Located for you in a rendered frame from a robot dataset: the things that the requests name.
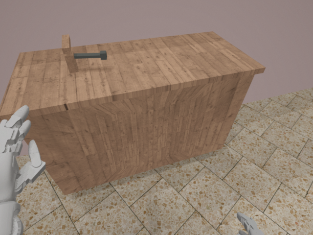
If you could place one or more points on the left robot hand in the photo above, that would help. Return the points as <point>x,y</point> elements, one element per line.
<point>12,133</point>

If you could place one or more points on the tap lever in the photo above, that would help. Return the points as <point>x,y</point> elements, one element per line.
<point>102,55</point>

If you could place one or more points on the right robot hand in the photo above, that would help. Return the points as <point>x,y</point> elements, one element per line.
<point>249,224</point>

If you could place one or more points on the left robot forearm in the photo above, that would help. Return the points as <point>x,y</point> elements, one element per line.
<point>10,224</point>

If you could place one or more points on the counter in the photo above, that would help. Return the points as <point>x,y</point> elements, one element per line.
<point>151,103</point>

